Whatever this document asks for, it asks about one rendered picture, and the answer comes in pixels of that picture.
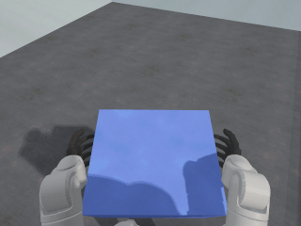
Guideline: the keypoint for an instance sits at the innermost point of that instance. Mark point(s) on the robot left forearm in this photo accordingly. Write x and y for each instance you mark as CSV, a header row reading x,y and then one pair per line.
x,y
60,193

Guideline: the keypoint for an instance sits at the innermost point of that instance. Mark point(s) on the robot right hand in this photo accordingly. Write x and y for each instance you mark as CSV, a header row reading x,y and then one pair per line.
x,y
231,148

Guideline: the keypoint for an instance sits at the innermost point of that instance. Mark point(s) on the robot left hand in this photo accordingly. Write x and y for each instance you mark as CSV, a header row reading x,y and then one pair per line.
x,y
75,148

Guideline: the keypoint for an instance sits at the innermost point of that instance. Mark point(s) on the carton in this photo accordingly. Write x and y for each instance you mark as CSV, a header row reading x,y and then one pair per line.
x,y
149,163

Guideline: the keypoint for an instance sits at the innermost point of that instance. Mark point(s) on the robot right forearm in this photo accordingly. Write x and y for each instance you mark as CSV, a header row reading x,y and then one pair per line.
x,y
249,193

